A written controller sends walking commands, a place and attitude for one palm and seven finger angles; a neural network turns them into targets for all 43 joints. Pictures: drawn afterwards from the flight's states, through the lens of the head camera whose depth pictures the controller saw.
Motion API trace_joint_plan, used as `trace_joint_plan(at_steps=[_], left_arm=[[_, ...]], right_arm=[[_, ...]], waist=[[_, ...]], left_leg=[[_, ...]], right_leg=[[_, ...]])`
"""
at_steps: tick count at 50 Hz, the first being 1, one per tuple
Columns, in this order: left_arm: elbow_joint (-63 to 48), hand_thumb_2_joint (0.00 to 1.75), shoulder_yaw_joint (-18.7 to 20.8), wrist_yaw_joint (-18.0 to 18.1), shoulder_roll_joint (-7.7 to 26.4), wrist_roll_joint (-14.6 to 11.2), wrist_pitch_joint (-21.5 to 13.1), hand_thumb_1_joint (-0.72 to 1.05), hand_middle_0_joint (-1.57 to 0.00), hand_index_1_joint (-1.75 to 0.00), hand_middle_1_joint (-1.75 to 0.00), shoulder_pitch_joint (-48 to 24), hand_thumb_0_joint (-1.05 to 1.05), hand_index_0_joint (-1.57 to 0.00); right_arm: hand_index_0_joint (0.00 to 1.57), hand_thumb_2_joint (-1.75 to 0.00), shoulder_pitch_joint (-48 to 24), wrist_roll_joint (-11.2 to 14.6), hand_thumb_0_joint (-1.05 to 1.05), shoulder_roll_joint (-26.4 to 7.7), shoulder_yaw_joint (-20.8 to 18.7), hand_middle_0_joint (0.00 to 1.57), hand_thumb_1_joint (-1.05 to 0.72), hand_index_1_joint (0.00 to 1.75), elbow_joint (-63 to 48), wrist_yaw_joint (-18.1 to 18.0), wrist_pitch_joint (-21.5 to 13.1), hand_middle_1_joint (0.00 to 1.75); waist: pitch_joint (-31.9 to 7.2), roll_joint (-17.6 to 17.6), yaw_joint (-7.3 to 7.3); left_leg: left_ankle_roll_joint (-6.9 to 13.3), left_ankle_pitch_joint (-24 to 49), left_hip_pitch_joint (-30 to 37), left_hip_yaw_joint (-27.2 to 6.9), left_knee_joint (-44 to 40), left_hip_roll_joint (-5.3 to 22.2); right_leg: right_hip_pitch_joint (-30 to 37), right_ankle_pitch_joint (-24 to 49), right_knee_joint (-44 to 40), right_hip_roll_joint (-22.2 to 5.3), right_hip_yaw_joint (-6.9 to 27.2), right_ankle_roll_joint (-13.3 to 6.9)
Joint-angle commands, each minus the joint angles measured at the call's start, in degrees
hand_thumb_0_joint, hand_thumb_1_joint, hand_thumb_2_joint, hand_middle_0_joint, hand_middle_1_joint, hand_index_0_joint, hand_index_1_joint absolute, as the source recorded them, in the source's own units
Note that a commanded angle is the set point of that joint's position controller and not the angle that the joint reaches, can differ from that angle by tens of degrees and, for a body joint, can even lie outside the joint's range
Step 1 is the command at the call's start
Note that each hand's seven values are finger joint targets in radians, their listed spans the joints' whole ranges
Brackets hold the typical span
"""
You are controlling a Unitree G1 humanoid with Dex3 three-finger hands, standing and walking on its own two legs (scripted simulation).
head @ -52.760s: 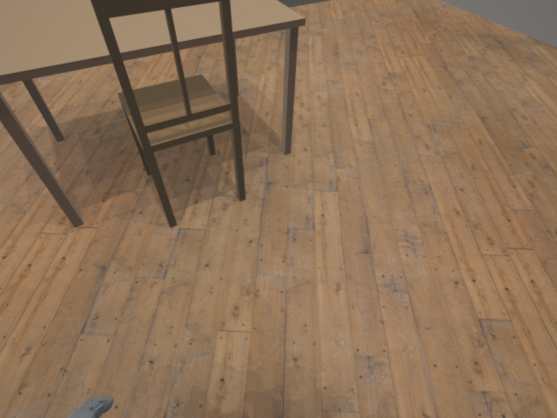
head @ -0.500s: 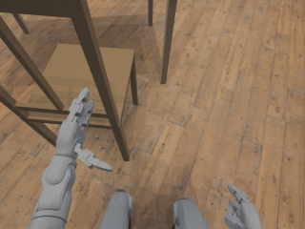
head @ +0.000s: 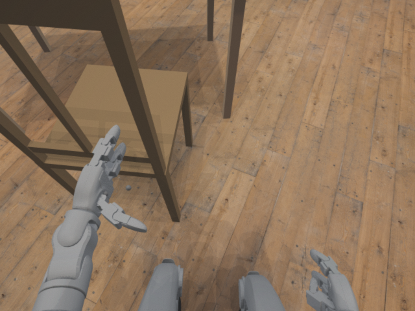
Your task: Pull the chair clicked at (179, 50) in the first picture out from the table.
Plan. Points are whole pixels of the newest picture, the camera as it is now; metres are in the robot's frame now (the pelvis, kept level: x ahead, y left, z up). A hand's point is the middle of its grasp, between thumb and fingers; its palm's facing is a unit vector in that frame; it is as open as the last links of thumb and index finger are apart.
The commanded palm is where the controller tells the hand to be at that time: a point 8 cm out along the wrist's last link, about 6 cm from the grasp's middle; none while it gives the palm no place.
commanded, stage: aim the fingers beside a spindle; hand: left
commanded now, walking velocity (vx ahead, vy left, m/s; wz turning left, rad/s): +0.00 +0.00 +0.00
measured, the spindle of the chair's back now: (54, 103) +0.49 +0.33 +0.08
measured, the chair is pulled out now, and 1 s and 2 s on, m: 0.31 0.31 0.31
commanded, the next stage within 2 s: push the fingers through the gap in 0.16 s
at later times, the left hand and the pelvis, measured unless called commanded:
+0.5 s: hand (136, 180) +0.34 +0.15 +0.04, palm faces -0.11 -0.99 -0.02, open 16.9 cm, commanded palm +0.33 +0.21 +0.04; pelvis +0.00 +0.00 +0.00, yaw -1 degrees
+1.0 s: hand (140, 155) +0.40 +0.15 +0.04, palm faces -0.10 -0.99 -0.06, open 17.0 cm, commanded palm +0.38 +0.20 +0.04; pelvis +0.00 +0.00 +0.00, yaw -1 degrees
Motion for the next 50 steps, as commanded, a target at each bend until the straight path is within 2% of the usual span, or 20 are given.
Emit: trace_joint_plan(at_steps=[1, 3, 6, 7, 10, 13, 16, 20, 22, 24, 28, 30, 32, 34, 36, 37, 40, 44, 47, 50], left_arm=[[-15.6, 0.30, 1.2, -2.4, 4.9, -2.1, -2.7, -0.50, -0.06, -0.08, -0.08, -8.3, 0.00, -0.06], [-25.4, 0.30, 5.4, 0.1, 9.8, -2.2, -6.6, -0.50, -0.06, -0.08, -0.08, -13.3, 0.00, -0.06], [-26.8, 0.30, 7.6, 4.0, 11.5, -1.1, -10.7, -0.50, -0.06, -0.08, -0.08, -12.5, 0.00, -0.06], [-25.3, 0.30, 7.5, 4.9, 12.0, -0.1, -10.9, -0.50, -0.06, -0.08, -0.08, -13.8, 0.00, -0.06], [-11.5, 0.30, 3.7, 4.3, 7.1, 1.4, -8.0, -0.50, -0.06, -0.08, -0.08, -10.9, 0.00, -0.06], [-2.6, 0.30, -2.4, 0.0, 1.0, 0.9, -2.3, -0.50, -0.06, -0.08, -0.08, -5.5, 0.00, -0.06], [-8.2, 0.30, 0.1, -2.3, 5.1, -0.7, 0.3, -0.50, -0.06, -0.08, -0.08, -11.7, 0.00, -0.06], [-19.2, 0.30, 5.5, 0.6, 9.3, -2.0, -4.6, -0.50, -0.06, -0.08, -0.08, -19.7, 0.00, -0.06], [-19.3, 0.30, 8.0, 3.1, 11.4, -1.3, -7.7, -0.50, -0.06, -0.08, -0.08, -20.4, 0.00, -0.06], [-13.4, 0.30, 6.4, 4.5, 8.9, 0.0, -9.1, -0.50, -0.06, -0.08, -0.08, -19.1, 0.00, -0.06], [-2.0, 0.30, 3.3, 3.2, 6.7, 2.5, -6.3, -0.50, -0.06, -0.08, -0.08, -16.3, 0.00, -0.06], [-0.8, 0.30, 0.8, 1.5, 5.2, 2.4, -3.6, -0.50, -0.06, -0.08, -0.08, -18.2, 0.00, -0.06], [-1.3, 0.30, 1.4, 0.1, 5.7, 1.0, -1.8, -0.50, -0.06, -0.08, -0.08, -20.1, 0.00, -0.06], [-7.0, 0.30, 4.1, 0.1, 8.2, -0.2, -2.4, -0.50, -0.06, -0.08, -0.08, -25.4, 0.00, -0.06], [-10.1, 0.30, 5.9, 1.0, 9.4, -1.0, -4.4, -0.50, -0.06, -0.08, -0.08, -27.6, 0.00, -0.06], [-10.9, 0.30, 7.5, 1.9, 11.2, -1.0, -5.7, -0.50, -0.06, -0.08, -0.08, -29.3, 0.00, -0.06], [-5.6, 0.30, 6.7, 3.9, 9.7, 0.7, -8.2, -0.50, -0.06, -0.08, -0.08, -30.7, 0.00, -0.06], [4.0, 0.30, 5.1, 3.3, 8.5, 3.1, -7.1, -0.50, -0.06, -0.08, -0.08, -27.4, 0.00, -0.06], [5.2, 0.30, 2.9, 1.4, 6.3, 2.5, -4.6, -0.50, -0.06, -0.08, -0.08, -27.1, 0.00, -0.06], [2.2, 0.30, 4.5, 0.9, 8.3, 1.2, -4.0, -0.50, -0.06, -0.08, -0.08, -31.3, 0.00, -0.06]], right_arm=[[0.20, -0.90, 0.4, 0.5, 0.00, -7.8, -3.8, 0.20, -0.90, 0.30, -8.8, -1.1, -2.8, 0.30], [0.20, -0.90, -0.5, -0.1, 0.00, -7.3, -3.7, 0.20, -0.90, 0.30, -9.1, -1.4, -3.6, 0.30], [0.20, -0.90, -0.7, -0.7, 0.00, -6.4, -3.2, 0.20, -0.90, 0.30, -7.4, -1.5, -4.5, 0.30], [0.20, -0.90, -0.4, -0.8, 0.00, -6.7, -3.2, 0.20, -0.90, 0.30, -6.8, -1.5, -4.4, 0.30], [0.20, -0.90, -0.5, -0.5, 0.00, -6.8, -2.8, 0.20, -0.90, 0.30, -5.0, -1.3, -3.9, 0.30], [0.20, -0.90, 0.5, 0.5, 0.00, -7.6, -2.8, 0.20, -0.90, 0.30, -6.0, -0.9, -3.2, 0.30], [0.20, -0.90, 1.2, 0.9, 0.00, -8.5, -3.4, 0.20, -0.90, 0.30, -7.5, -1.6, -2.8, 0.30], [0.20, -0.90, 0.6, 0.0, 0.00, -7.3, -3.4, 0.20, -0.90, 0.30, -7.2, -2.0, -3.7, 0.30], [0.20, -0.90, 1.0, -0.5, 0.00, -7.2, -3.3, 0.20, -0.90, 0.30, -5.8, -1.9, -4.2, 0.30], [0.20, -0.90, 0.8, -0.9, 0.00, -6.7, -3.1, 0.20, -0.90, 0.30, -4.5, -1.4, -4.2, 0.30], [0.20, -0.90, 1.4, -0.5, 0.00, -7.4, -3.2, 0.20, -0.90, 0.30, -4.3, -0.6, -2.8, 0.30], [0.20, -0.90, 2.0, 0.0, 0.00, -8.0, -3.3, 0.20, -0.90, 0.30, -5.0, -0.6, -2.1, 0.30], [0.20, -0.90, 2.8, 0.4, 0.00, -8.5, -3.5, 0.20, -0.90, 0.30, -5.6, -0.8, -1.7, 0.30], [0.20, -0.90, 2.8, 0.3, 0.00, -8.4, -3.9, 0.20, -0.90, 0.30, -5.7, -1.3, -1.6, 0.30], [0.20, -0.90, 2.7, 0.2, 0.00, -7.9, -3.8, 0.20, -0.90, 0.30, -5.2, -1.5, -1.9, 0.30], [0.20, -0.90, 3.0, 0.0, 0.00, -8.1, -3.8, 0.20, -0.90, 0.30, -4.9, -1.7, -2.1, 0.30], [0.20, -0.90, 3.0, -0.6, 0.00, -7.4, -3.4, 0.20, -0.90, 0.30, -2.9, -1.4, -2.2, 0.30], [0.20, -0.90, 3.8, -0.7, 0.00, -7.9, -3.5, 0.20, -0.90, 0.30, -2.6, -0.7, -1.2, 0.30], [0.20, -0.90, 4.8, -0.3, 0.00, -8.4, -3.8, 0.20, -0.90, 0.30, -3.6, -0.2, -0.5, 0.30], [0.20, -0.90, 4.9, 0.1, 0.00, -8.5, -4.0, 0.20, -0.90, 0.30, -3.9, -0.4, 0.3, 0.30]], waist=[[-22.0, -2.8, -1.00], [-27.2, 1.9, 0.24], [-25.1, 3.1, 0.39], [-23.7, 2.2, -0.68], [-15.1, -0.7, -2.45], [-12.5, -2.2, -2.16], [-19.5, -2.6, -1.83], [-27.2, 1.2, -0.82], [-25.8, 1.7, -0.77], [-21.9, 0.6, -1.48], [-17.5, 0.3, -1.76], [-17.5, 0.7, -2.47], [-19.7, -1.0, -2.70], [-25.9, 0.0, -2.25], [-28.1, 1.0, -1.93], [-28.2, 0.5, -2.11], [-23.9, 0.5, -3.00], [-20.8, 0.9, -2.67], [-22.7, 1.7, -2.74], [-25.2, -0.1, -3.00]], left_leg=[[3.3, 12.6, 18.9, 2.3, -8.2, -3.0], [3.0, 15.7, 23.0, 2.0, -7.9, -2.8], [2.7, 16.1, 24.4, 1.5, -8.4, -2.5], [3.0, 14.6, 22.7, 1.3, -8.1, -2.5], [3.0, 6.8, 16.9, 1.7, -8.9, -2.5], [2.9, 3.0, 14.6, 2.0, -10.1, -2.8], [3.3, 6.6, 17.9, 2.0, -10.1, -2.8], [2.9, 15.0, 23.8, 1.4, -8.5, -2.5], [2.6, 16.4, 23.9, 0.9, -8.1, -2.3], [2.6, 13.6, 20.8, 1.1, -7.8, -2.4], [2.6, 7.9, 16.3, 2.0, -8.7, -2.5], [2.6, 7.3, 17.5, 1.9, -9.7, -2.4], [2.9, 8.7, 18.6, 1.6, -9.9, -2.3], [2.8, 12.8, 21.9, 1.7, -9.2, -2.3], [2.6, 15.7, 24.1, 1.5, -8.8, -2.2], [2.6, 16.2, 23.8, 1.2, -8.4, -2.1], [2.6, 13.3, 21.1, 1.3, -7.9, -2.2], [2.4, 11.4, 18.7, 1.7, -8.5, -2.2], [2.4, 13.7, 21.1, 1.5, -9.2, -2.2], [2.5, 14.5, 21.9, 1.6, -9.1, -2.1]], right_leg=[[7.4, 18.4, -12.1, 1.2, -1.1, -2.1], [7.7, 20.1, -10.8, 1.3, -0.7, -2.5], [5.6, 18.5, -10.4, 1.7, -1.2, -2.7], [4.5, 16.9, -10.3, 2.0, -1.3, -2.6], [1.4, 11.1, -12.2, 2.0, -1.7, -2.2], [1.3, 8.2, -13.7, 1.8, -1.8, -2.2], [5.3, 11.8, -14.2, 1.4, -1.2, -2.1], [6.3, 18.7, -11.6, 1.4, -1.1, -2.4], [4.2, 18.7, -10.4, 1.8, -1.6, -2.6], [2.2, 16.4, -10.4, 1.9, -1.7, -2.4], [0.7, 12.2, -11.4, 1.8, -1.5, -2.5], [0.8, 12.1, -12.4, 1.7, -1.5, -2.5], [2.6, 13.4, -12.9, 1.9, -1.5, -2.4], [4.8, 17.2, -12.4, 1.5, -1.2, -2.3], [5.3, 19.4, -11.8, 1.6, -1.3, -2.3], [4.7, 19.5, -11.2, 1.8, -1.3, -2.4], [2.1, 17.0, -11.1, 2.0, -1.4, -2.2], [0.6, 15.7, -11.0, 1.9, -1.5, -2.5], [1.5, 17.5, -11.4, 1.8, -1.8, -2.7], [3.5, 19.0, -12.1, 1.7, -1.3, -2.4]])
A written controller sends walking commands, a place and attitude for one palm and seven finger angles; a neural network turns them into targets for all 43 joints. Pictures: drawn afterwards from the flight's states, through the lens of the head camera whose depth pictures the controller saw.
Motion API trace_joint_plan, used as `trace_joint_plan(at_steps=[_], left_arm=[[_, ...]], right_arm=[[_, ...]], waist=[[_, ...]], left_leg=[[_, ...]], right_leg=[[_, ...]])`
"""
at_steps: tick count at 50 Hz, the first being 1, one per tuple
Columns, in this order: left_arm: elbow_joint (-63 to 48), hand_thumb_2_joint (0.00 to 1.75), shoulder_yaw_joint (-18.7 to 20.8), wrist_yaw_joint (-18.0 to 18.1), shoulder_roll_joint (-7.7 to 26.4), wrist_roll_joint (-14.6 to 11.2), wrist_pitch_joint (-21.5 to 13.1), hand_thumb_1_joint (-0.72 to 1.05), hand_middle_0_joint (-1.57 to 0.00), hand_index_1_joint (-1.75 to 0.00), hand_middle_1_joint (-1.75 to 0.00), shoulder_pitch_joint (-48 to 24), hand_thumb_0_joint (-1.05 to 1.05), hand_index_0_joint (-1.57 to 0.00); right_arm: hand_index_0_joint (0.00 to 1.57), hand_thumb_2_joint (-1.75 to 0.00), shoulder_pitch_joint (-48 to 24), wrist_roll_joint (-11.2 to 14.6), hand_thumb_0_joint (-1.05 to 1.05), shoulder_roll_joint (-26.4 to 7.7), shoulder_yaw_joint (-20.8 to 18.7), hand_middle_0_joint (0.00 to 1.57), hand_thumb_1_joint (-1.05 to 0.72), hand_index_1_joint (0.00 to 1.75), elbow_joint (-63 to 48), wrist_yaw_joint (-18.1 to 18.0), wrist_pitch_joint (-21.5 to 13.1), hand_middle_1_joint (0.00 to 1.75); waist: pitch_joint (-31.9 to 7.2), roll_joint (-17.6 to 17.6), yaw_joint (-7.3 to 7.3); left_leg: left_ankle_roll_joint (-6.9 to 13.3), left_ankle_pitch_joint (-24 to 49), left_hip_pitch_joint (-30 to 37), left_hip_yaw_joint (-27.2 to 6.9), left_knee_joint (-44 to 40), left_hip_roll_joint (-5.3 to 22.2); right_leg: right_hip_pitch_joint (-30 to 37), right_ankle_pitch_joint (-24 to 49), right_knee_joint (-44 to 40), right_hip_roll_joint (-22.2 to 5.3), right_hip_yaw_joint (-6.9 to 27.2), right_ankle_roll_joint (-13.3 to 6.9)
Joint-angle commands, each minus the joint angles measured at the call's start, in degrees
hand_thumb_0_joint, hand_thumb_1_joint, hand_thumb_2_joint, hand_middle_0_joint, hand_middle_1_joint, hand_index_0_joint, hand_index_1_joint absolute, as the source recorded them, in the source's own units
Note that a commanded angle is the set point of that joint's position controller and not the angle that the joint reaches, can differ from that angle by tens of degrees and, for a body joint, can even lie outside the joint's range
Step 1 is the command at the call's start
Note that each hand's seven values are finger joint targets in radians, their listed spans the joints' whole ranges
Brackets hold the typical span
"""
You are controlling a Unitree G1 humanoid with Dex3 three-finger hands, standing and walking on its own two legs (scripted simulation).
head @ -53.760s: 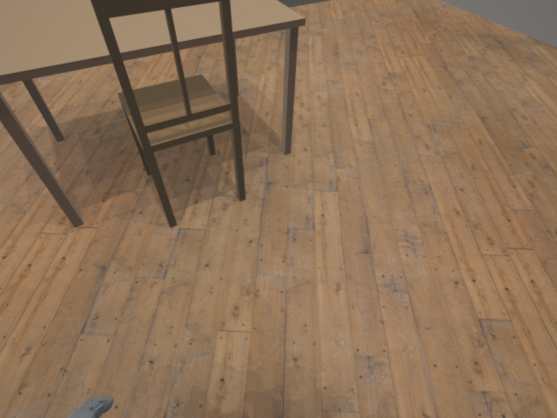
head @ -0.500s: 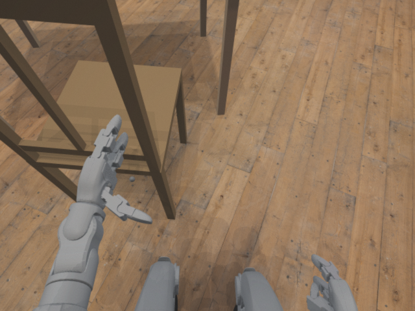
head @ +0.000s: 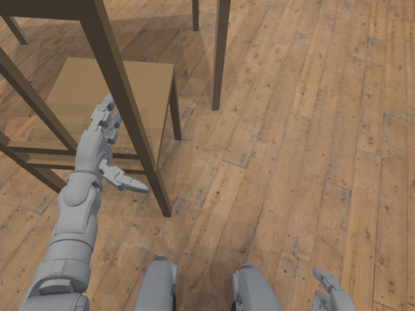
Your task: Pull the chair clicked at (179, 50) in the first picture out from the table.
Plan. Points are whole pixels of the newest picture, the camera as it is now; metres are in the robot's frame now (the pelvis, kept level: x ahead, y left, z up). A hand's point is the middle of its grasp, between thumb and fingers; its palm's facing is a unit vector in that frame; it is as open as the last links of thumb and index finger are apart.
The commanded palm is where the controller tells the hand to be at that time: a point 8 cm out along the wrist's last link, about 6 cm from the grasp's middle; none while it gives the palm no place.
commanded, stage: push the fingers through the gap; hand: left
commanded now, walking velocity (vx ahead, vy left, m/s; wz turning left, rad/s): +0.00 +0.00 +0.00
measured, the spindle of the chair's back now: (33, 99) +0.49 +0.34 +0.08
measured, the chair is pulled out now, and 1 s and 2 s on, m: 0.31 0.31 0.32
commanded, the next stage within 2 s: hook a spindle and tug to test in 0.86 s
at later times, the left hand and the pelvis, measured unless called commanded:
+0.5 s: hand (136, 135) +0.44 +0.15 +0.04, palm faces -0.07 -1.00 -0.03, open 17.0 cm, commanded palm +0.42 +0.20 +0.04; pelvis -0.01 +0.00 +0.00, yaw +0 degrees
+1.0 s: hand (136, 132) +0.44 +0.14 +0.04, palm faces -0.07 -1.00 -0.06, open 16.9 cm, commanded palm +0.42 +0.20 +0.04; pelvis +0.00 +0.00 +0.00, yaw -1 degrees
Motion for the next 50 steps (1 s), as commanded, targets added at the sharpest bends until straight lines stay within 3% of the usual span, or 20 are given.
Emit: trace_joint_plan(at_steps=[1, 3, 7, 9, 11, 13, 16, 18, 20, 22, 24, 27, 31, 34, 37, 42, 43, 45, 48, 50], left_arm=[[-13.9, 0.30, 2.5, -0.4, 7.6, -1.9, -3.2, -0.50, -0.06, -0.08, -0.08, -17.5, 0.00, -0.06], [-15.9, 0.30, 3.9, 1.0, 8.9, -1.8, -5.1, -0.50, -0.06, -0.08, -0.08, -19.9, 0.00, -0.06], [-11.8, 0.30, 6.2, 3.3, 11.4, -0.1, -8.2, -0.50, -0.06, -0.08, -0.08, -23.5, 0.00, -0.06], [-6.5, 0.30, 5.7, 3.2, 11.0, 0.9, -8.3, -0.50, -0.06, -0.08, -0.08, -23.2, 0.00, -0.06], [-3.6, 0.30, 4.1, 2.1, 9.6, 1.3, -7.6, -0.50, -0.06, -0.08, -0.08, -22.8, 0.00, -0.06], [-1.1, 0.30, 2.5, 0.7, 7.9, 1.0, -6.1, -0.50, -0.06, -0.08, -0.08, -22.8, 0.00, -0.06], [-1.0, 0.30, 3.6, -0.8, 9.8, -0.1, -4.8, -0.50, -0.06, -0.08, -0.08, -26.6, 0.00, -0.06], [-1.7, 0.30, 3.4, -0.7, 9.2, -0.5, -5.0, -0.50, -0.06, -0.08, -0.08, -28.7, 0.00, -0.06], [-1.4, 0.30, 5.7, 0.3, 11.8, -0.5, -6.0, -0.50, -0.06, -0.08, -0.08, -33.1, 0.00, -0.06], [-3.5, 0.30, 7.4, 1.4, 14.3, 0.0, -7.7, -0.50, -0.06, -0.08, -0.08, -36.1, 0.00, -0.06], [-0.4, 0.30, 8.6, 2.1, 14.9, 0.7, -8.5, -0.50, -0.06, -0.08, -0.08, -33.7, 0.00, -0.06], [2.0, 0.30, 7.8, 2.2, 14.3, 1.9, -8.3, -0.50, -0.06, -0.08, -0.08, -30.9, 0.00, -0.06], [4.6, 0.30, 4.4, 0.7, 9.7, 1.3, -5.6, -0.50, -0.06, -0.08, -0.08, -28.8, 0.00, -0.06], [2.1, 0.30, 6.1, 0.4, 11.3, 0.4, -5.3, -0.50, -0.06, -0.08, -0.08, -29.3, 0.00, -0.06], [-0.8, 0.30, 6.8, 1.4, 12.7, 0.2, -7.0, -0.50, -0.06, -0.08, -0.08, -33.3, 0.00, -0.06], [-3.1, 0.30, 6.0, 2.9, 11.9, 1.6, -10.0, -0.50, -0.06, -0.08, -0.08, -32.4, 0.00, -0.06], [-0.6, 0.30, 6.4, 3.0, 12.1, 1.9, -9.8, -0.50, -0.06, -0.08, -0.08, -30.7, 0.00, -0.06], [2.1, 0.30, 3.8, 2.5, 9.5, 2.4, -8.8, -0.50, -0.06, -0.08, -0.08, -31.1, 0.00, -0.06], [5.7, 0.30, 4.3, 1.7, 9.6, 2.0, -6.9, -0.50, -0.06, -0.08, -0.08, -29.0, 0.00, -0.06], [4.5, 0.30, 4.8, 1.4, 10.2, 1.5, -6.3, -0.50, -0.10, -0.19, -0.19, -30.4, 0.00, -0.10]], right_arm=[[0.20, -0.90, 3.0, 0.6, 0.00, -8.4, -3.6, 0.20, -0.90, 0.30, -6.6, -0.7, -1.6, 0.30], [0.20, -0.90, 3.1, 0.4, 0.00, -8.1, -3.5, 0.20, -0.90, 0.30, -6.3, -0.8, -1.8, 0.30], [0.20, -0.90, 3.6, -0.3, 0.00, -8.0, -3.3, 0.20, -0.90, 0.30, -4.5, -0.9, -1.9, 0.30], [0.20, -0.90, 3.6, -0.4, 0.00, -8.0, -3.2, 0.20, -0.90, 0.30, -3.8, -0.7, -1.6, 0.30], [0.20, -0.90, 3.7, -0.3, 0.00, -8.2, -3.1, 0.20, -0.90, 0.30, -3.9, -0.5, -1.4, 0.30], [0.20, -0.90, 4.2, -0.1, 0.00, -8.5, -3.2, 0.20, -0.90, 0.30, -4.1, -0.2, -1.1, 0.30], [0.20, -0.90, 5.0, 0.1, 0.00, -9.0, -3.4, 0.20, -0.90, 0.30, -4.3, -0.3, -0.5, 0.30], [0.20, -0.90, 5.2, 0.3, 0.00, -8.8, -3.4, 0.20, -0.90, 0.30, -4.4, -0.4, -0.6, 0.30], [0.20, -0.90, 5.5, 0.0, 0.00, -8.9, -3.4, 0.20, -0.90, 0.30, -3.6, -0.6, -0.5, 0.30], [0.20, -0.90, 5.9, -0.4, 0.00, -9.0, -3.3, 0.20, -0.90, 0.30, -3.4, -0.8, -0.9, 0.30], [0.20, -0.90, 6.0, -0.5, 0.00, -8.7, -3.1, 0.20, -0.90, 0.30, -3.1, -0.5, -0.7, 0.30], [0.20, -0.90, 6.5, -0.7, 0.00, -9.0, -3.2, 0.20, -0.90, 0.30, -3.3, 0.0, -0.3, 0.30], [0.20, -0.90, 7.0, -0.3, 0.00, -9.1, -3.4, 0.20, -0.90, 0.30, -3.6, 0.7, 0.8, 0.30], [0.20, -0.90, 7.2, 0.0, 0.00, -9.3, -3.7, 0.20, -0.90, 0.30, -4.1, 0.5, 1.1, 0.30], [0.20, -0.90, 6.9, -0.1, 0.00, -9.1, -3.5, 0.20, -0.90, 0.30, -3.9, 0.1, 1.0, 0.30], [0.20, -0.90, 7.0, -0.6, 0.00, -8.6, -3.6, 0.20, -0.90, 0.30, -3.5, 0.2, 0.5, 0.30], [0.20, -0.90, 7.1, -0.6, 0.00, -8.7, -3.6, 0.20, -0.90, 0.30, -3.0, 0.2, 0.7, 0.30], [0.20, -0.90, 6.9, -0.5, 0.00, -8.7, -3.5, 0.20, -0.90, 0.30, -2.8, 0.5, 1.0, 0.30], [0.20, -0.90, 7.0, -0.3, 0.00, -9.2, -3.5, 0.20, -0.90, 0.30, -3.2, 0.6, 1.4, 0.30], [0.20, -0.90, 6.8, -0.2, 0.00, -9.2, -3.5, 0.20, -0.90, 0.30, -3.7, 0.5, 1.6, 0.30]], waist=[[-26.5, 0.5, -0.69], [-27.7, 1.3, -0.54], [-24.9, -0.2, -1.40], [-23.0, -0.7, -1.74], [-22.3, 1.0, -1.82], [-22.9, 1.4, -2.15], [-25.1, 1.0, -2.09], [-25.9, 1.4, -2.26], [-26.1, 0.0, -2.74], [-28.2, 1.4, -2.55], [-28.2, 0.5, -1.69], [-28.3, 2.7, -1.42], [-25.7, 0.7, -2.58], [-27.4, -0.5, -2.04], [-26.0, -0.4, -2.66], [-29.4, 3.4, -2.27], [-27.8, 1.6, -2.14], [-24.9, 2.0, -3.07], [-23.4, 0.7, -2.72], [-24.7, 0.1, -2.71]], left_leg=[[2.6, 15.3, 25.2, 1.3, -9.2, -2.6], [2.5, 16.6, 26.4, 1.0, -8.9, -2.6], [2.8, 14.0, 22.5, 1.4, -7.7, -2.7], [2.7, 11.7, 20.6, 1.7, -7.7, -2.7], [2.6, 10.9, 20.8, 1.8, -8.2, -2.7], [2.5, 11.1, 21.6, 1.6, -8.4, -2.5], [2.7, 11.8, 21.5, 1.5, -8.1, -2.6], [2.7, 13.1, 22.9, 1.3, -8.0, -2.5], [2.9, 12.2, 21.3, 1.3, -7.3, -2.4], [3.0, 13.2, 21.7, 1.4, -6.5, -2.5], [2.9, 12.9, 20.8, 1.7, -6.7, -2.6], [2.7, 13.5, 21.8, 1.5, -7.3, -2.6], [2.8, 13.0, 21.2, 1.7, -8.1, -2.4], [2.8, 13.8, 22.0, 1.6, -8.3, -2.4], [3.0, 12.6, 21.2, 1.5, -8.1, -2.5], [2.6, 16.2, 25.8, 1.3, -7.8, -2.4], [2.4, 15.9, 25.2, 1.0, -8.2, -2.2], [2.5, 13.5, 23.8, 1.0, -8.4, -2.2], [2.5, 12.0, 22.4, 1.1, -8.9, -2.4], [2.7, 12.1, 22.0, 1.4, -8.6, -2.5]], right_leg=[[7.4, 19.5, -12.3, 1.2, -1.7, -2.5], [7.3, 20.2, -11.8, 1.3, -1.6, -2.5], [6.0, 18.3, -11.3, 1.5, -1.4, -2.4], [4.9, 16.5, -11.7, 1.5, -1.2, -2.3], [4.1, 15.7, -11.9, 1.4, -1.2, -2.5], [3.4, 15.6, -12.1, 1.3, -1.6, -2.5], [4.9, 16.5, -12.3, 1.3, -1.2, -2.6], [4.1, 17.2, -12.0, 1.3, -1.3, -2.6], [4.4, 16.5, -12.0, 1.3, -1.0, -2.3], [4.6, 17.3, -11.1, 1.4, -0.8, -2.4], [5.5, 17.0, -11.1, 1.5, -0.8, -2.4], [4.4, 16.9, -10.6, 1.6, -1.2, -2.7], [4.3, 17.3, -11.9, 1.5, -1.5, -2.4], [5.6, 18.1, -12.1, 1.5, -1.4, -2.5], [5.3, 17.0, -12.3, 1.6, -1.2, -2.3], [4.4, 19.3, -11.3, 1.7, -1.3, -2.6], [4.0, 18.9, -11.2, 1.7, -1.7, -2.6], [2.4, 17.0, -11.6, 1.6, -1.9, -2.6], [2.5, 15.9, -12.3, 1.5, -2.0, -2.6], [3.7, 16.4, -12.4, 1.5, -1.7, -2.5]])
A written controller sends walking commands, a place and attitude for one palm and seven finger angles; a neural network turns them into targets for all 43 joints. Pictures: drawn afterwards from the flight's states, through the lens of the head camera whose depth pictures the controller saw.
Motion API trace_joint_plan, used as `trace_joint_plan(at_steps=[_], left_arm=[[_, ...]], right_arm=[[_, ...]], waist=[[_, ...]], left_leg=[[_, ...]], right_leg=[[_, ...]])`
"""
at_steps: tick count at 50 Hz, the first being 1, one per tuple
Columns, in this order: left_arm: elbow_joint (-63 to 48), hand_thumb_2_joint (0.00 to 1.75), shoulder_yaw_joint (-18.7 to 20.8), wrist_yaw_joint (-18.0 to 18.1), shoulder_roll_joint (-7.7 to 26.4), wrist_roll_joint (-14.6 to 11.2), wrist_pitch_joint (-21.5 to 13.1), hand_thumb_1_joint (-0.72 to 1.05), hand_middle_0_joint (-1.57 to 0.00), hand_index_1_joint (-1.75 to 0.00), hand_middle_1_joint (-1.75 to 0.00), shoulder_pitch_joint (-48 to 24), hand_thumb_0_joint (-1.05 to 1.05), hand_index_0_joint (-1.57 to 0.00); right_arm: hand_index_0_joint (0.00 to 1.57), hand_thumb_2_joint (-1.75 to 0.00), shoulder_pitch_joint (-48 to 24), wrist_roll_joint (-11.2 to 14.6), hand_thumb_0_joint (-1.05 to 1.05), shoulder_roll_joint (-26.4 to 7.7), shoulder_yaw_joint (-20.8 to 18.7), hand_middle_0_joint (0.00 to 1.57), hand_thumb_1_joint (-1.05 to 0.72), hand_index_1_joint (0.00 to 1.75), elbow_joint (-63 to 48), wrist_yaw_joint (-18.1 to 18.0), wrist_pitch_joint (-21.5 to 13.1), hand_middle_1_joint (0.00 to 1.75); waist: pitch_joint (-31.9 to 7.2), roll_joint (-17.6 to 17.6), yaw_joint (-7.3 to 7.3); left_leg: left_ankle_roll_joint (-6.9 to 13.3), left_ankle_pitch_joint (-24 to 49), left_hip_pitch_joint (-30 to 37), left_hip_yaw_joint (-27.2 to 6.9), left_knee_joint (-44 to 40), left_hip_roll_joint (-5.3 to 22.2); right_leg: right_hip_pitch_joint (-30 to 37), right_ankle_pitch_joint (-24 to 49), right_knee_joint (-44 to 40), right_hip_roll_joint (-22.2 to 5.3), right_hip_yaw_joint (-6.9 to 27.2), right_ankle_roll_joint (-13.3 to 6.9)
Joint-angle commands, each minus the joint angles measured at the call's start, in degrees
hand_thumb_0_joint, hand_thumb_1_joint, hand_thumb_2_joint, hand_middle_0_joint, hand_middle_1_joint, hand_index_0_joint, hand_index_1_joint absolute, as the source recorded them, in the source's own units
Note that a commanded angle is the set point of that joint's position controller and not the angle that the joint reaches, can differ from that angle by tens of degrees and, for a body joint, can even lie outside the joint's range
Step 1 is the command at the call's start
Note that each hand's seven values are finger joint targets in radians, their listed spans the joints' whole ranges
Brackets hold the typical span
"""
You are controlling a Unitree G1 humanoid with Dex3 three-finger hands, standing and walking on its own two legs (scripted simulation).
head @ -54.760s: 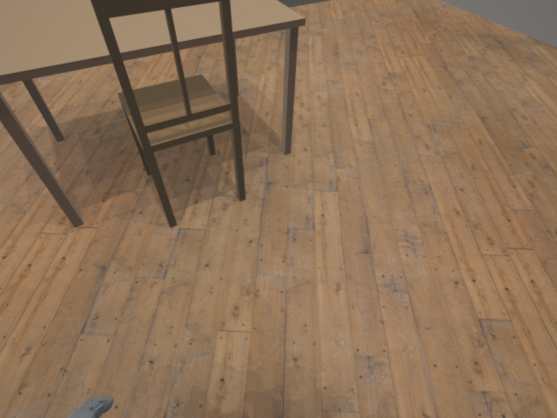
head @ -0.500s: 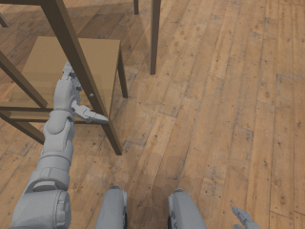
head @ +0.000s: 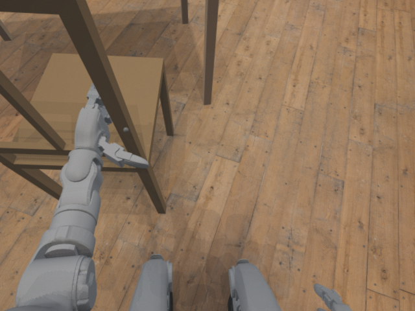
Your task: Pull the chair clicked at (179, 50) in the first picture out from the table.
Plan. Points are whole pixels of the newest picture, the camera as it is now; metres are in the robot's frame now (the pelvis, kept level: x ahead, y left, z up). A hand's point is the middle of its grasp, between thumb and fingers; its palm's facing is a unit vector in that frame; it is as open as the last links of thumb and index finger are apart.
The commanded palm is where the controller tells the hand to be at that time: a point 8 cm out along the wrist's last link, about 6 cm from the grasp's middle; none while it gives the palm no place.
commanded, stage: hook a spindle and tug to test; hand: left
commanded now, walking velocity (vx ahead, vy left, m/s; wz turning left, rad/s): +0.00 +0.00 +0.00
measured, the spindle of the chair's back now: (16, 98) +0.49 +0.34 +0.08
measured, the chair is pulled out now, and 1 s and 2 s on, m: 0.31 0.32 0.38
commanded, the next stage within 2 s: step backward, pulling the chair out in 1.46 s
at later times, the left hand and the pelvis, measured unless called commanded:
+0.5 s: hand (124, 129) +0.45 +0.15 +0.04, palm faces -0.05 -1.00 -0.04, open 12.3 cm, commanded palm +0.43 +0.20 +0.04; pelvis +0.00 +0.00 +0.00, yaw +0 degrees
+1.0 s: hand (127, 132) +0.44 +0.15 +0.04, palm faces -0.04 -1.00 -0.03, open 5.9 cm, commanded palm +0.41 +0.20 +0.04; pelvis +0.01 +0.00 +0.01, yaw -1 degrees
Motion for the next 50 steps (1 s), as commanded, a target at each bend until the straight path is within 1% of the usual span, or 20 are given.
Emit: trace_joint_plan(at_steps=[1, 4, 6, 8, 13, 15, 17, 18, 19, 21, 23, 26, 29, 32, 36, 38, 42, 46, 49, 50], left_arm=[[-10.0, 0.30, 1.8, -0.3, 9.0, -1.6, -2.4, -0.50, -0.11, -0.24, -0.24, -18.9, 0.00, -0.11], [-14.1, 0.30, 3.3, 0.2, 10.9, -1.9, -4.1, -0.50, -0.17, -0.41, -0.41, -20.8, 0.00, -0.17], [-16.4, 0.30, 1.7, 0.6, 9.1, -1.8, -5.4, -0.50, -0.20, -0.52, -0.52, -22.3, 0.00, -0.20], [-16.0, 0.30, 1.0, 0.8, 8.5, -1.4, -6.0, -0.50, -0.24, -0.63, -0.63, -21.5, 0.00, -0.24], [-8.3, 0.30, 1.8, 0.8, 9.3, -0.6, -3.6, -0.50, -0.32, -0.90, -0.90, -19.9, 0.00, -0.32], [-7.7, 0.35, 3.4, 0.4, 11.4, -0.9, -3.1, -0.39, -0.36, -1.01, -1.01, -21.2, 0.00, -0.36], [-9.9, 0.40, 4.4, 0.2, 12.7, -1.2, -3.4, -0.28, -0.39, -1.12, -1.12, -21.9, 0.00, -0.39], [-12.1, 0.42, 3.4, 0.0, 11.4, -1.5, -3.8, -0.22, -0.41, -1.18, -1.18, -22.8, 0.00, -0.41], [-12.9, 0.44, 4.1, -0.1, 11.9, -1.8, -4.1, -0.16, -0.43, -1.23, -1.23, -21.6, 0.00, -0.43], [-14.2, 0.49, 2.7, -0.5, 10.2, -2.3, -4.5, -0.05, -0.46, -1.34, -1.34, -20.7, 0.00, -0.46], [-13.1, 0.54, 1.4, -0.7, 9.0, -2.0, -4.3, 0.06, -0.50, -1.45, -1.45, -20.9, 0.00, -0.50], [-9.6, 0.61, 0.1, -0.4, 7.9, -1.4, -3.0, 0.23, -0.50, -1.45, -1.45, -21.8, 0.00, -0.50], [-10.7, 0.68, 2.0, 0.3, 9.2, -1.4, -2.8, 0.40, -0.50, -1.45, -1.45, -21.4, 0.00, -0.50], [-13.3, 0.76, 2.0, 0.7, 9.2, -1.4, -3.7, 0.56, -0.50, -1.45, -1.45, -20.9, 0.00, -0.50], [-13.5, 0.85, 1.9, 1.1, 9.3, -0.9, -4.1, 0.79, -0.50, -1.45, -1.45, -19.7, 0.00, -0.50], [-14.0, 0.90, 2.0, 1.1, 9.8, -0.6, -4.4, 0.90, -0.50, -1.45, -1.45, -19.2, 0.00, -0.50], [-15.3, 0.90, 2.5, 1.1, 9.7, -0.9, -4.6, 0.90, -0.50, -1.45, -1.45, -15.6, 0.00, -0.50], [-18.2, 0.90, 1.8, 1.0, 8.9, -1.1, -4.6, 0.90, -0.50, -1.45, -1.45, -12.6, 0.00, -0.50], [-19.1, 0.90, 2.1, 0.9, 9.0, -1.5, -4.5, 0.90, -0.50, -1.45, -1.45, -9.6, 0.00, -0.50], [-20.3, 0.90, 1.7, 0.7, 8.2, -1.9, -4.5, 0.90, -0.50, -1.45, -1.45, -8.7, 0.00, -0.50]], right_arm=[[0.20, -0.90, 4.9, 0.6, 0.00, -8.9, -3.3, 0.20, -0.90, 0.30, -5.3, -0.6, -1.3, 0.30], [0.20, -0.90, 4.5, 0.4, 0.00, -8.7, -3.3, 0.20, -0.90, 0.30, -5.7, -0.8, -1.5, 0.30], [0.20, -0.90, 4.3, 0.3, 0.00, -8.1, -3.3, 0.20, -0.90, 0.30, -5.5, -0.7, -1.8, 0.30], [0.20, -0.90, 4.5, 0.3, 0.00, -8.3, -3.4, 0.20, -0.90, 0.30, -5.1, -0.6, -2.0, 0.30], [0.20, -0.90, 4.8, 0.3, 0.00, -8.7, -3.2, 0.20, -0.90, 0.30, -4.5, -0.6, -1.3, 0.30], [0.20, -0.90, 4.6, 0.4, 0.00, -8.9, -3.1, 0.20, -0.90, 0.30, -4.8, -0.8, -1.2, 0.30], [0.20, -0.90, 4.7, 0.3, 0.00, -9.0, -3.1, 0.20, -0.90, 0.30, -5.4, -0.9, -1.3, 0.30], [0.20, -0.90, 4.5, 0.3, 0.00, -8.6, -3.0, 0.20, -0.90, 0.30, -5.4, -0.9, -1.4, 0.30], [0.20, -0.90, 4.6, 0.3, 0.00, -8.6, -3.2, 0.20, -0.90, 0.30, -5.5, -0.8, -1.5, 0.30], [0.20, -0.90, 4.7, 0.4, 0.00, -8.4, -3.2, 0.20, -0.90, 0.30, -5.4, -0.7, -1.6, 0.30], [0.20, -0.90, 4.9, 0.4, 0.00, -8.4, -3.2, 0.20, -0.90, 0.30, -5.0, -0.6, -1.6, 0.30], [0.20, -0.90, 5.4, 0.6, 0.00, -8.8, -3.3, 0.20, -0.90, 0.30, -4.2, -0.6, -1.3, 0.30], [0.20, -0.90, 5.6, 0.4, 0.00, -9.0, -3.6, 0.20, -0.90, 0.30, -4.5, -0.7, -1.3, 0.30], [0.20, -0.90, 5.7, 0.2, 0.00, -8.8, -3.6, 0.20, -0.90, 0.30, -4.9, -0.5, -1.4, 0.30], [0.20, -0.90, 5.4, 0.1, 0.00, -8.6, -3.5, 0.20, -0.90, 0.30, -4.8, -0.4, -1.1, 0.30], [0.20, -0.90, 5.1, 0.2, 0.00, -8.5, -3.4, 0.20, -0.90, 0.30, -5.1, -0.2, -1.1, 0.30], [0.20, -0.90, 5.1, 0.1, 0.00, -8.7, -3.6, 0.20, -0.90, 0.30, -5.7, -0.1, -1.0, 0.30], [0.20, -0.90, 4.5, 0.3, 0.00, -8.2, -3.6, 0.20, -0.90, 0.30, -6.1, 0.1, -0.7, 0.30], [0.20, -0.90, 4.3, 0.4, 0.00, -8.2, -3.7, 0.20, -0.90, 0.30, -6.5, 0.2, -0.5, 0.30], [0.20, -0.90, 4.1, 0.5, 0.00, -8.0, -3.6, 0.20, -0.90, 0.30, -6.8, 0.2, -0.5, 0.30]], waist=[[-24.1, 0.0, -1.04], [-28.1, 1.9, -0.36], [-29.0, 2.7, -0.90], [-28.9, 3.5, -0.93], [-23.5, -0.5, -1.71], [-23.4, -0.9, -1.27], [-26.4, 0.1, -0.58], [-28.6, 2.4, -0.44], [-30.3, 2.4, -0.03], [-30.8, 2.2, -0.43], [-28.6, 2.6, -1.19], [-24.0, 0.8, -2.25], [-26.8, 0.9, -1.34], [-29.0, 3.0, -0.69], [-28.3, 2.0, -0.99], [-27.9, 3.3, -0.50], [-29.0, 1.9, -0.23], [-29.1, 3.0, 0.45], [-28.4, 0.8, 0.59], [-28.7, 1.4, 0.72]], left_leg=[[2.8, 11.5, 23.5, 1.2, -8.3, -2.9], [2.8, 14.0, 25.5, 1.3, -7.6, -2.9], [2.7, 14.6, 26.6, 1.1, -7.3, -2.8], [2.5, 15.2, 27.7, 0.7, -7.4, -2.7], [3.0, 9.9, 21.4, 1.4, -7.3, -3.0], [3.2, 8.4, 19.4, 1.9, -7.2, -3.1], [3.2, 10.7, 20.9, 1.7, -7.0, -3.2], [3.0, 12.9, 23.3, 1.7, -7.0, -3.1], [2.9, 14.1, 24.7, 1.5, -6.8, -2.9], [2.8, 15.5, 25.7, 1.5, -6.7, -2.9], [2.7, 14.7, 25.4, 1.1, -7.0, -2.7], [2.8, 11.4, 23.6, 0.6, -7.5, -2.6], [2.8, 13.4, 25.0, 0.8, -7.5, -2.7], [2.6, 16.1, 27.3, 0.5, -7.5, -2.8], [2.6, 15.8, 26.9, 0.8, -7.7, -2.6], [2.4, 15.4, 26.9, 0.8, -8.0, -2.7], [2.5, 16.9, 27.8, 0.9, -8.1, -2.6], [2.4, 19.0, 28.7, 1.4, -8.4, -2.6], [2.4, 19.1, 27.7, 1.6, -8.6, -2.6], [2.6, 19.7, 27.6, 1.9, -8.5, -2.8]], right_leg=[[6.3, 15.9, -12.6, 1.1, -2.1, -2.5], [7.4, 18.0, -11.7, 1.0, -1.7, -2.5], [7.2, 18.5, -11.5, 1.1, -1.7, -2.4], [5.9, 18.4, -11.0, 1.1, -2.0, -2.6], [5.8, 14.9, -12.4, 1.1, -1.7, -2.2], [7.2, 13.7, -12.7, 1.1, -1.3, -2.2], [8.4, 15.8, -12.0, 1.1, -1.2, -2.5], [8.5, 17.7, -11.5, 1.0, -1.3, -2.6], [8.6, 18.5, -11.4, 1.1, -1.3, -2.5], [9.0, 19.9, -11.4, 1.2, -1.4, -2.4], [7.1, 18.7, -11.4, 1.2, -1.8, -2.4], [4.6, 15.5, -12.1, 1.3, -2.2, -2.4], [5.7, 16.9, -11.9, 1.1, -2.2, -2.5], [6.2, 18.8, -11.2, 1.2, -2.4, -2.8], [6.6, 19.0, -11.7, 1.2, -2.2, -2.5], [6.5, 18.5, -11.5, 1.3, -2.2, -2.7], [7.8, 20.0, -11.5, 1.4, -2.2, -2.7], [9.5, 22.8, -11.7, 1.3, -2.0, -2.6], [10.9, 23.8, -11.8, 1.4, -2.0, -2.5], [12.0, 25.0, -11.9, 1.4, -1.8, -2.4]])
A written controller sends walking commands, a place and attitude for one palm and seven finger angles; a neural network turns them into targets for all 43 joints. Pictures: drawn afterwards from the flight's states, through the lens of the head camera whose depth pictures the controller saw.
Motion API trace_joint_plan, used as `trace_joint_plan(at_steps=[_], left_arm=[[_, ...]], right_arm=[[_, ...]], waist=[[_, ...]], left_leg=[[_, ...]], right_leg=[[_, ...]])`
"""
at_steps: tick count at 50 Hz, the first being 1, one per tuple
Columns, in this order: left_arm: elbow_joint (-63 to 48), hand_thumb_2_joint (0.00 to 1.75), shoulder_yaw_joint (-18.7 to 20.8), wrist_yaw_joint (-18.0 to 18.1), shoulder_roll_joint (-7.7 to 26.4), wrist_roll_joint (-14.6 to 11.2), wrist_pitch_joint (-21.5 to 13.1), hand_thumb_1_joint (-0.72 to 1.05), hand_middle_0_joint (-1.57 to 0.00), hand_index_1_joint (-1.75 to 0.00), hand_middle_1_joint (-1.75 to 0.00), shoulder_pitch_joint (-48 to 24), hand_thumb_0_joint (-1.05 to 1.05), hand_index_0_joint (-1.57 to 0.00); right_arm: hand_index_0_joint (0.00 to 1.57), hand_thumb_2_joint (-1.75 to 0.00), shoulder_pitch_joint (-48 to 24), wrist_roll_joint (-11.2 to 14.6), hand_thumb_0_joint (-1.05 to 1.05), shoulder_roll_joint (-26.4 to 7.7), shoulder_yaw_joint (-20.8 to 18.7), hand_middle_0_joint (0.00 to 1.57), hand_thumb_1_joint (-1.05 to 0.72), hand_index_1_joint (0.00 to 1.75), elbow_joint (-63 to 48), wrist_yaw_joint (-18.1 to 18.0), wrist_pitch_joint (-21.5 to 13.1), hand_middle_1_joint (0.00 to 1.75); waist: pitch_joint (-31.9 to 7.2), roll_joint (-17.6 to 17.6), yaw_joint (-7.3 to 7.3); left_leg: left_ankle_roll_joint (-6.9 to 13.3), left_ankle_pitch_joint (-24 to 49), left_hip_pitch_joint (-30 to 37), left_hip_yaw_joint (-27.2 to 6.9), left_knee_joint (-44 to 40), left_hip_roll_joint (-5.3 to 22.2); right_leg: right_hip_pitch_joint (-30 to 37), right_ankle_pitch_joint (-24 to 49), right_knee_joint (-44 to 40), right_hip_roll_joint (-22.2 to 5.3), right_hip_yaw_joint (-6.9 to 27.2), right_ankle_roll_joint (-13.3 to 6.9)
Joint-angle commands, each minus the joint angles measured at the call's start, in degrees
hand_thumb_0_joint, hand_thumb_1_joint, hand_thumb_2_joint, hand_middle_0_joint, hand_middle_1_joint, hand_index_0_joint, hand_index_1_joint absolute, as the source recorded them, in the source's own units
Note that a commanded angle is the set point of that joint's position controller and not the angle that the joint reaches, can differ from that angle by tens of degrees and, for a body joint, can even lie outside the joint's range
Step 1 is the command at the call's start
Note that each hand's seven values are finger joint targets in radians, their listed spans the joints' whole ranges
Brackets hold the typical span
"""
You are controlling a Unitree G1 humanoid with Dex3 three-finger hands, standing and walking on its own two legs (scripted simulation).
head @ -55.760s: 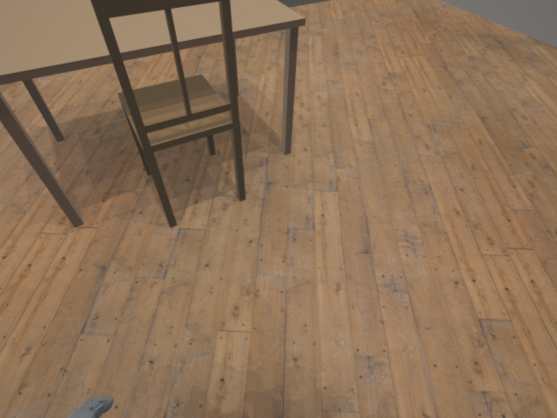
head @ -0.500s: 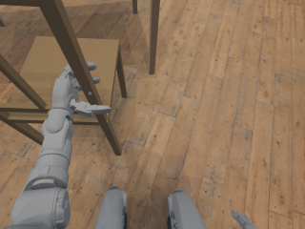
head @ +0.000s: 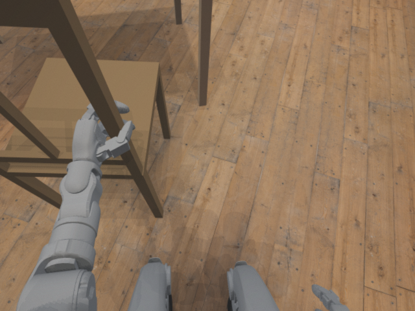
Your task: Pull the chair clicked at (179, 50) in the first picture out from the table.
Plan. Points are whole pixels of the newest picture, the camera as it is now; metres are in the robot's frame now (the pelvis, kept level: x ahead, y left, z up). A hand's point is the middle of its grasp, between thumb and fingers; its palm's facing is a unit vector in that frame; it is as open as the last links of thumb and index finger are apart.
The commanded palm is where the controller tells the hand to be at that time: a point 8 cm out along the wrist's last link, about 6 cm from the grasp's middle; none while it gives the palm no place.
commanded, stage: hook a spindle and tug to test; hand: left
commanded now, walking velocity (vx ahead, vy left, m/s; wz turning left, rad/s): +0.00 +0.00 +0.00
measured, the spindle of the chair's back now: (7, 109) +0.47 +0.35 +0.08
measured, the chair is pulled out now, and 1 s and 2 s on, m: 0.32 0.38 0.49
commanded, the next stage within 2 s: step backward, pulling the chair out in 0.46 s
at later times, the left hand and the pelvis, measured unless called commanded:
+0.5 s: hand (117, 157) +0.39 +0.16 +0.03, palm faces -0.04 -1.00 -0.03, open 5.9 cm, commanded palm +0.37 +0.21 +0.04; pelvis +0.00 +0.00 +0.00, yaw +1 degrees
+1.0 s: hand (122, 168) +0.36 +0.14 +0.05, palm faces +0.01 -1.00 -0.08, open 5.6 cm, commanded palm +0.33 +0.19 +0.05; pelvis -0.02 +0.01 +0.09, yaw -1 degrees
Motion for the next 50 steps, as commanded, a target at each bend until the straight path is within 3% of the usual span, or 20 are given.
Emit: trace_joint_plan(at_steps=[1, 5, 7, 10, 12, 14, 17, 20, 23, 27, 28, 29, 30, 31, 32, 35, 37, 38, 43, 50], left_arm=[[-16.5, 0.90, 1.3, -1.1, 9.9, -1.1, -5.6, 0.90, -0.50, -1.45, -1.45, -12.3, 0.00, -0.50], [-17.6, 0.90, 0.6, -1.6, 9.0, -1.7, -5.7, 0.90, -0.50, -1.45, -1.45, -10.6, 0.00, -0.50], [-19.3, 0.90, 1.9, -1.7, 10.3, -2.0, -6.1, 0.90, -0.50, -1.45, -1.45, -9.6, 0.00, -0.50], [-19.8, 0.90, 0.3, -2.0, 7.9, -2.5, -6.0, 0.90, -0.50, -1.45, -1.45, -6.5, 0.00, -0.50], [-21.9, 0.90, 0.1, -2.2, 8.2, -2.6, -6.3, 0.90, -0.50, -1.45, -1.45, -7.0, 0.00, -0.50], [-21.2, 0.90, 0.5, -2.2, 8.1, -2.9, -6.0, 0.90, -0.50, -1.45, -1.45, -4.7, 0.00, -0.50], [-21.4, 0.90, -0.4, -2.6, 7.5, -3.0, -5.8, 0.90, -0.50, -1.45, -1.45, -5.4, 0.00, -0.50], [-20.8, 0.90, 0.1, -2.8, 7.8, -3.1, -5.6, 0.90, -0.50, -1.45, -1.45, -4.1, 0.00, -0.50], [-21.3, 0.90, -1.5, -2.9, 6.6, -3.0, -5.7, 0.90, -0.50, -1.45, -1.45, -7.6, 0.00, -0.50], [-22.2, 0.90, -1.0, -2.6, 7.4, -2.8, -5.6, 0.90, -0.50, -1.45, -1.45, -8.1, 0.00, -0.50], [-21.7, 0.90, -4.0, -2.8, 4.1, -2.7, -5.4, 0.90, -0.50, -1.45, -1.45, -8.5, 0.00, -0.50], [-30.3, 0.90, 3.0, 5.3, 24.2, 4.9, 0.9, 0.90, -0.50, -1.45, -1.45, -16.0, 0.00, -0.50], [-31.0, 0.90, -2.3, 8.2, 16.4, 4.8, 5.2, 0.90, -0.50, -1.45, -1.45, -13.4, 0.00, -0.50], [-30.8, 0.90, -4.6, 9.4, 12.2, 4.4, 7.9, 0.90, -0.50, -1.45, -1.45, -9.7, 0.00, -0.50], [-28.1, 0.90, -4.8, 10.3, 11.8, 4.5, 10.4, 0.90, -0.50, -1.45, -1.45, -6.4, 0.00, -0.50], [-14.3, 0.90, -8.9, 12.7, 7.7, 5.4, 14.7, 0.90, -0.50, -1.45, -1.45, -2.9, 0.00, -0.50], [-10.6, 0.90, -8.8, 14.1, 8.4, 5.8, 14.0, 0.90, -0.50, -1.45, -1.45, -8.2, 0.00, -0.50], [-7.4, 0.90, -9.5, 14.5, 8.0, 5.9, 13.4, 0.90, -0.50, -1.45, -1.45, -9.0, 0.00, -0.50], [-1.6, 0.90, -12.0, 14.4, 5.3, 5.5, 11.0, 0.90, -0.50, -1.45, -1.45, -12.2, 0.00, -0.50], [0.5, 0.90, -12.7, 13.0, 3.9, 4.3, 9.2, 0.90, -0.50, -1.45, -1.45, -8.3, 0.00, -0.50]], right_arm=[[0.20, -0.90, 3.7, 0.6, 0.00, -8.5, -3.5, 0.20, -0.90, 0.30, -5.9, -0.4, -1.7, 0.30], [0.20, -0.90, 3.1, 0.7, 0.00, -8.3, -3.4, 0.20, -0.90, 0.30, -6.0, -0.5, -1.7, 0.30], [0.20, -0.90, 2.9, 0.7, 0.00, -8.6, -3.6, 0.20, -0.90, 0.30, -6.2, -0.7, -1.9, 0.30], [0.20, -0.90, 2.4, 0.9, 0.00, -8.2, -3.6, 0.20, -0.90, 0.30, -6.4, -0.7, -2.0, 0.30], [0.20, -0.90, 2.3, 0.8, 0.00, -8.4, -3.7, 0.20, -0.90, 0.30, -6.4, -0.8, -2.4, 0.30], [0.20, -0.90, 2.0, 0.9, 0.00, -8.4, -3.7, 0.20, -0.90, 0.30, -6.4, -0.8, -2.4, 0.30], [0.20, -0.90, 1.4, 0.9, 0.00, -8.4, -3.6, 0.20, -0.90, 0.30, -6.6, -1.1, -2.6, 0.30], [0.20, -0.90, 0.9, 1.0, 0.00, -8.3, -3.5, 0.20, -0.90, 0.30, -6.6, -1.2, -2.7, 0.30], [0.20, -0.90, 0.6, 1.0, 0.00, -8.3, -3.4, 0.20, -0.90, 0.30, -6.5, -1.4, -3.1, 0.30], [0.20, -0.90, 0.9, 1.0, 0.00, -8.6, -3.7, 0.20, -0.90, 0.30, -6.5, -1.7, -3.6, 0.30], [0.20, -0.90, 0.3, 1.0, 0.00, -8.1, -3.4, 0.20, -0.90, 0.30, -6.4, -1.6, -3.7, 0.30], [0.20, -0.90, 3.2, 3.6, 0.00, -8.9, -3.0, 0.20, -0.90, 0.30, -11.2, -3.7, 0.7, 0.30], [0.20, -0.90, 3.0, 4.1, 0.00, -7.0, -2.5, 0.20, -0.90, 0.30, -12.7, -5.2, 2.0, 0.30], [0.20, -0.90, 3.7, 4.3, 0.00, -6.6, -2.3, 0.20, -0.90, 0.30, -13.0, -5.9, 2.4, 0.30], [0.20, -0.90, 2.5, 4.4, 0.00, -7.2, -2.2, 0.20, -0.90, 0.30, -13.2, -6.4, 3.0, 0.30], [0.20, -0.90, 2.6, 4.4, 0.00, -7.3, -1.3, 0.20, -0.90, 0.30, -10.8, -7.4, 5.6, 0.30], [0.20, -0.90, 3.0, 4.0, 0.00, -7.9, -1.4, 0.20, -0.90, 0.30, -9.4, -7.9, 6.0, 0.30], [0.20, -0.90, 3.0, 3.8, 0.00, -7.9, -1.2, 0.20, -0.90, 0.30, -8.5, -8.0, 6.1, 0.30], [0.20, -0.90, 2.9, 3.4, 0.00, -7.9, -1.8, 0.20, -0.90, 0.30, -7.0, -7.8, 6.7, 0.30], [0.20, -0.90, 0.0, 3.3, 0.00, -7.6, -2.5, 0.20, -0.90, 0.30, -7.9, -7.4, 7.1, 0.30]], waist=[[-28.7, 0.7, 1.54], [-26.7, 0.8, 1.31], [-27.2, 1.9, 1.96], [-26.6, 0.6, 1.78], [-27.2, 3.1, 2.03], [-26.7, 1.2, 2.18], [-25.3, 0.9, 1.66], [-25.1, 0.5, 2.31], [-24.7, 0.5, 1.26], [-26.8, 1.5, 1.68], [-26.1, 3.1, 1.24], [-37.1, 4.0, 4.80], [-33.4, 7.5, 3.14], [-31.4, 4.5, 2.58], [-30.8, 4.9, 2.57], [-19.0, -2.6, 1.46], [-18.1, -1.4, 1.01], [-17.5, 2.2, 1.14], [-16.9, 11.6, 1.93], [-15.3, 11.8, 2.85]], left_leg=[[2.2, 20.3, 25.6, 1.0, -7.6, -3.2], [2.3, 20.1, 24.8, 1.3, -7.4, -3.3], [2.2, 20.4, 25.6, 1.2, -7.5, -3.3], [2.2, 21.4, 26.2, 1.3, -7.5, -3.2], [2.0, 22.3, 27.6, 1.0, -7.4, -3.2], [2.0, 22.4, 27.5, 1.1, -7.5, -3.2], [2.3, 20.2, 25.5, 1.2, -7.1, -3.4], [2.1, 19.6, 25.3, 1.1, -7.3, -3.3], [2.2, 17.9, 25.5, 0.8, -7.0, -3.4], [2.1, 18.4, 27.1, 0.3, -7.0, -3.2], [1.9, 17.9, 27.4, 0.3, -7.0, -3.3], [3.8, 18.7, 44.9, 3.0, -18.3, -2.3], [4.2, 21.1, 46.6, 3.6, -20.3, -3.2], [4.2, 23.5, 45.7, 3.2, -21.0, -2.9], [4.0, 26.3, 45.3, 3.2, -21.0, -2.3], [3.7, 24.3, 39.4, 2.4, -24.8, -0.9], [3.6, 27.4, 41.2, 2.5, -26.5, -0.2], [3.3, 30.2, 42.9, 2.2, -27.8, 0.4], [3.4, 42.9, 53.1, -0.2, -32.3, 3.4], [3.6, 37.0, 53.3, -1.6, -39.0, 5.3]], right_leg=[[11.5, 25.4, -10.6, 1.1, -2.7, -2.7], [11.6, 26.1, -10.8, 1.1, -2.5, -2.6], [11.6, 25.8, -10.5, 1.2, -2.6, -2.9], [11.4, 26.8, -10.6, 1.0, -2.7, -2.7], [10.6, 26.8, -9.9, 1.0, -2.8, -2.9], [11.1, 27.3, -10.4, 0.9, -2.9, -2.7], [10.9, 26.0, -10.4, 0.9, -2.6, -2.7], [10.6, 25.0, -10.2, 0.9, -2.9, -2.8], [9.0, 23.1, -10.4, 0.8, -2.8, -2.7], [8.2, 22.2, -9.8, 0.8, -3.0, -2.9], [6.9, 21.5, -9.9, 0.6, -3.1, -2.8], [28.0, 23.1, -19.6, -1.7, 1.2, -2.8], [29.9, 30.1, -23.2, -1.3, 0.3, -2.4], [31.2, 34.9, -23.9, -1.5, -0.5, -2.0], [30.9, 37.7, -23.6, -2.1, -0.1, -1.6], [32.7, 39.0, -27.0, -3.2, -0.5, -0.4], [33.4, 41.1, -28.9, -3.6, -0.7, 0.2], [33.5, 41.9, -29.7, -3.8, -0.4, 0.3], [33.4, 36.9, -32.6, -1.5, -2.1, 0.3], [37.4, 28.8, -35.1, 0.9, -3.0, -0.1]])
